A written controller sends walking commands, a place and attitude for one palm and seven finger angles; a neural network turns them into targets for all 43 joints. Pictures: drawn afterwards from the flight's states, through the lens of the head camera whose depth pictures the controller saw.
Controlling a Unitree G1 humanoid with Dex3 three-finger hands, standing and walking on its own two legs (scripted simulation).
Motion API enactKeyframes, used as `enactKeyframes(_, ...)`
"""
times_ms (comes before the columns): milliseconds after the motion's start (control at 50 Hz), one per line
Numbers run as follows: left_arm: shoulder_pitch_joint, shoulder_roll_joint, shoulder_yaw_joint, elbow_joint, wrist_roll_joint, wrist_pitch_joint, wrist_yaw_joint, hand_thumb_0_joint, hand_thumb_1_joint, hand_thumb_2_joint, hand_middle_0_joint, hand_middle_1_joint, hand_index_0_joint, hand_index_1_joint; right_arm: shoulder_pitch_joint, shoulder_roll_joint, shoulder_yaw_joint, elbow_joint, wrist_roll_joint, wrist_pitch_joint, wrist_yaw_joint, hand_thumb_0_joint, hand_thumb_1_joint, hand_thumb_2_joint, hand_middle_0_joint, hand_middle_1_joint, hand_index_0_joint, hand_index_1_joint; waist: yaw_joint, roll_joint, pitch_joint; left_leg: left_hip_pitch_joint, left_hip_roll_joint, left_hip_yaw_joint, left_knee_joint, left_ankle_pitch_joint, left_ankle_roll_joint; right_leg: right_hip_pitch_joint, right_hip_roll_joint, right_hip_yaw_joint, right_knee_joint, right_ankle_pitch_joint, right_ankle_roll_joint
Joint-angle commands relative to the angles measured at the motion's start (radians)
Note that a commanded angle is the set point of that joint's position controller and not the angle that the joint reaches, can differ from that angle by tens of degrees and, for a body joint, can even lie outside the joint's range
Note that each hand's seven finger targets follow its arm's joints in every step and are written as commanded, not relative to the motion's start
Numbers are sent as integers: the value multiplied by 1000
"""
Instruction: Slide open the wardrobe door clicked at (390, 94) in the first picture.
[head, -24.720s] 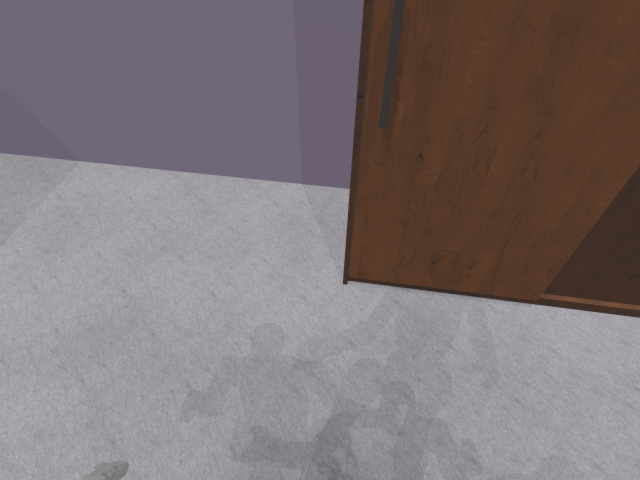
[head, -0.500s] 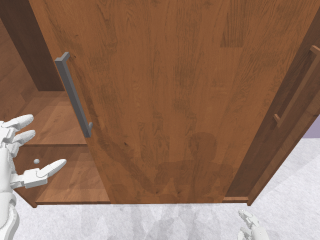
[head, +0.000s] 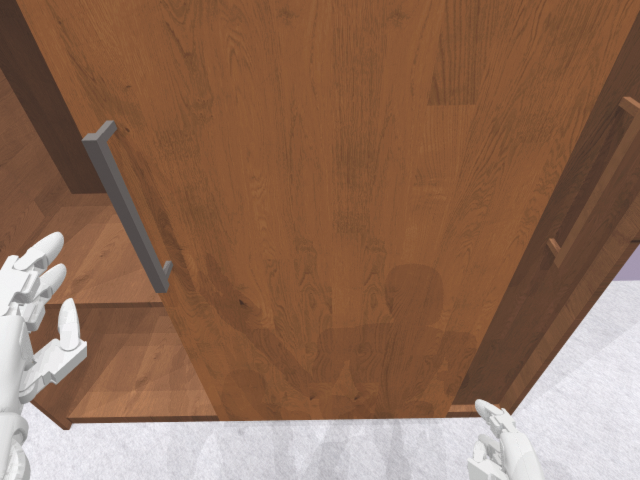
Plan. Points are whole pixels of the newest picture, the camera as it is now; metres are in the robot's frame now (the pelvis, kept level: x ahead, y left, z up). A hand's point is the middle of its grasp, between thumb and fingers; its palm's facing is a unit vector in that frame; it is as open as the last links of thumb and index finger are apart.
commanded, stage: draw the hand back to the body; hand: left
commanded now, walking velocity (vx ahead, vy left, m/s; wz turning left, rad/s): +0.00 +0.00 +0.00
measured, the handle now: (138, 217) +0.42 +0.34 +0.11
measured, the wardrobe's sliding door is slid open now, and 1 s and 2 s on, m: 0.48 0.48 0.48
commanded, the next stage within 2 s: step back with the hand held close in 0.16 s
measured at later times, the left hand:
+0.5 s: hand (80, 343) +0.18 +0.26 +0.16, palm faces +0.42 -0.80 -0.42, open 7.4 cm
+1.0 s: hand out of the picture +0.11 +0.33 +0.16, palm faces +0.43 -0.77 -0.46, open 7.4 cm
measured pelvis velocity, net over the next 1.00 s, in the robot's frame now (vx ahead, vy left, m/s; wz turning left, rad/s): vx -0.08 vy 0.06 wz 0.02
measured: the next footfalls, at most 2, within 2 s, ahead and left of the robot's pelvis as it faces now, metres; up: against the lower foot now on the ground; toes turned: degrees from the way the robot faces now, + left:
left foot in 1.42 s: +0.01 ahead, +0.12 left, +0.00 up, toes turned +2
right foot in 1.64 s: -0.21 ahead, +0.02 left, +0.00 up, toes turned -6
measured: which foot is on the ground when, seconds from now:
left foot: down 0.00-1.00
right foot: down 0.00-1.00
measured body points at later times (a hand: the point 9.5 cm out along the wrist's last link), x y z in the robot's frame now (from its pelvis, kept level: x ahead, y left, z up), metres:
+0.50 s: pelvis -0.02 +0.00 +0.00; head -0.03 -0.02 +0.45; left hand +0.15 +0.30 +0.19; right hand +0.17 -0.25 -0.08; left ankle +0.03 +0.07 -0.74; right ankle -0.06 -0.07 -0.74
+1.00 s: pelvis -0.08 +0.06 -0.01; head -0.08 +0.07 +0.44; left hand +0.08 +0.37 +0.19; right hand +0.09 -0.18 -0.08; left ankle +0.03 +0.07 -0.74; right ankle -0.06 -0.07 -0.74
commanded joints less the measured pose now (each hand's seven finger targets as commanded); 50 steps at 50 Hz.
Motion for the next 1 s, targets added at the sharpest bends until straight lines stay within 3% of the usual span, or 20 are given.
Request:
enactKeyframes(0, -120, 190, 109, -227, 0, -62, 14, 0, 900, 900, -200, -300, -200, -300, -131, -108, -36, -164, 2, -39, -10, 0, -900, -900, 200, 300, 200, 300, -10, 28, -75, 182, 94, -86, -15, 225, -29, -164, -81, 56, -68, 307, 44)
enactKeyframes(60, -102, 203, 123, -200, -1, -58, 17, 0, 900, 900, -200, -300, -200, -300, -133, -108, -36, -163, 1, -38, -12, 0, -900, -900, 200, 300, 200, 300, -5, -12, -61, 170, 96, -86, -19, 201, -27, -161, -82, 55, -80, 291, 46)
enactKeyframes(80, -86, 171, 99, -207, -5, -58, 17, 0, 900, 900, -200, -300, -200, -300, -134, -101, -38, -166, 2, -36, -14, 0, -900, -900, 200, 300, 200, 300, -13, -6, -50, 168, 95, -85, -21, 198, -26, -160, -84, 58, -73, 290, 46)
enactKeyframes(100, -114, 201, 120, -215, -4, -59, 17, 0, 900, 900, -200, -300, -200, -300, -140, -106, -35, -166, 1, -36, -13, 0, -900, -900, 200, 300, 200, 300, -8, -6, -47, 166, 91, -86, -20, 186, -26, -171, -83, 59, -84, 284, 47)
enactKeyframes(160, -95, 210, 134, -197, -7, -62, 15, 0, 900, 900, -200, -300, -200, -300, -141, -107, -37, -161, 1, -34, -16, 0, -900, -900, 200, 300, 200, 300, -6, -31, -50, 161, 91, -81, -18, 175, -22, -161, -89, 62, -93, 291, 50)
enactKeyframes(220, -87, 185, 112, -206, -8, -65, 15, 0, 900, 900, -200, -300, -200, -300, -143, -98, -37, -161, 3, -31, -15, 0, -900, -900, 200, 300, 200, 300, -11, 5, -45, 161, 89, -76, -15, 182, -23, -159, -92, 68, -87, 306, 52)
enactKeyframes(260, -163, 234, 146, -204, -4, -68, 21, 0, 900, 900, -200, -300, -200, -300, -142, -109, -37, -150, 4, -34, -16, 0, -900, -900, 200, 300, 200, 300, -10, -2, -68, 166, 88, -81, -18, 176, -23, -152, -89, 64, -92, 294, 50)
enactKeyframes(280, -277, 346, 262, -282, 10, -119, 41, 0, 900, 900, -200, -300, -200, -300, -147, -137, -48, -185, 15, -14, -19, 0, -900, -900, 200, 300, 200, 300, -42, -10, 8, 131, 103, -105, 55, 122, 11, -287, -147, 172, -132, 382, 117)
enactKeyframes(320, -110, 208, 160, -148, 21, -125, 34, 0, 900, 900, -200, -300, -200, -300, -126, -118, -47, -174, 6, 19, -19, 0, -900, -900, 200, 300, 200, 300, -47, -85, -44, 112, 96, -98, 88, 153, 16, -262, -171, 146, -94, 501, 145)
enactKeyframes(340, -76, 193, 148, -143, 22, -125, 32, 0, 900, 900, -200, -300, -200, -300, -120, -119, -51, -186, 8, 32, -17, 0, -900, -900, 200, 300, 200, 300, -48, -94, -70, 111, 98, -89, 89, 181, 16, -247, -171, 134, -72, 539, 158)
enactKeyframes(360, -69, 184, 136, -167, 25, -130, 30, 0, 900, 900, -200, -300, -200, -300, -124, -121, -53, -194, 11, 39, -18, 0, -900, -900, 200, 300, 200, 300, -50, -57, -105, 129, 101, -75, 90, 234, 17, -236, -172, 116, -45, 587, 164)
enactKeyframes(420, -30, 205, 149, -206, 27, -131, 41, 0, 900, 900, -200, -300, -200, -300, -113, -126, -62, -215, 16, 68, -18, 0, -900, -900, 200, 300, 200, 300, -56, -36, -142, 132, 120, -79, 84, 309, 22, -244, -152, 111, -8, 562, 175)
enactKeyframes(540, 11, 255, 202, -231, 21, -150, 59, 0, 900, 900, -200, -300, -200, -300, -109, -124, -66, -244, 18, 86, -27, 0, -900, -900, 200, 300, 200, 300, -56, -56, -96, 19, 134, -109, 49, 152, 11, -261, -151, 146, -26, 337, 140)
enactKeyframes(560, 0, 275, 215, -265, 21, -160, 63, 0, 900, 900, -200, -300, -200, -300, -113, -129, -68, -248, 18, 83, -29, 0, -900, -900, 200, 300, 200, 300, -55, -19, -109, 9, 136, -111, 41, 135, 9, -249, -155, 143, -19, 322, 135)
enactKeyframes(660, 6, 263, 211, -268, 26, -191, 74, 0, 900, 900, -200, -300, -200, -300, -100, -137, -70, -251, 16, 55, -35, 0, -900, -900, 200, 300, 200, 300, -60, 21, -65, -73, 168, -176, -33, -84, 15, -271, -128, 146, -25, 71, 106)
enactKeyframes(720, 2, 241, 201, -253, 43, -205, 77, 0, 900, 900, -200, -300, -200, -300, -87, -146, -71, -247, 13, 32, -37, 0, -900, -900, 200, 300, 200, 300, -61, 49, -44, -205, 214, -252, -138, -292, 27, -200, -88, 127, 42, -29, 89)
enactKeyframes(760, -9, 250, 222, -260, 57, -213, 76, 0, 900, 900, -200, -300, -200, -300, -95, -156, -75, -251, 6, 11, -44, 0, -900, -900, 200, 300, 200, 300, -51, 109, -56, -341, 257, -320, -248, -467, 44, -75, -47, 92, 158, -25, 78)
enactKeyframes(780, -10, 244, 226, -252, 62, -213, 74, 0, 900, 900, -200, -300, -200, -300, -80, -150, -78, -245, 4, 5, -44, 0, -900, -900, 200, 300, 200, 300, -49, 89, -59, -393, 268, -342, -278, -503, 42, -28, -32, 79, 196, -10, 68)
enactKeyframes(840, 3, 238, 224, -264, 62, -215, 65, 0, 900, 900, -200, -300, -200, -300, -65, -146, -84, -242, 2, -10, -35, 0, -900, -900, 200, 300, 200, 300, -48, 37, -90, -373, 261, -326, -268, -468, 13, -31, -29, 72, 195, -14, 52)
enactKeyframes(980, -10, 230, 212, -313, 62, -227, 63, 0, 900, 900, -200, -300, -200, -300, -55, -138, -85, -227, -2, -29, -22, 0, -900, -900, 200, 300, 200, 300, -57, 16, -94, -290, 223, -273, -224, -413, -57, -119, -40, 92, 135, -63, 22)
